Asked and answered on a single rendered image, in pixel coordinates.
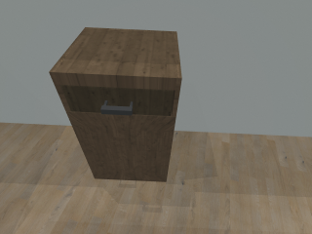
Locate cabinet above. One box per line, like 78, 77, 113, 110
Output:
49, 27, 182, 182

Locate handle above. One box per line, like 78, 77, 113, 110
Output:
100, 100, 134, 116

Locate drawer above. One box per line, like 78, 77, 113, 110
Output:
61, 85, 174, 116

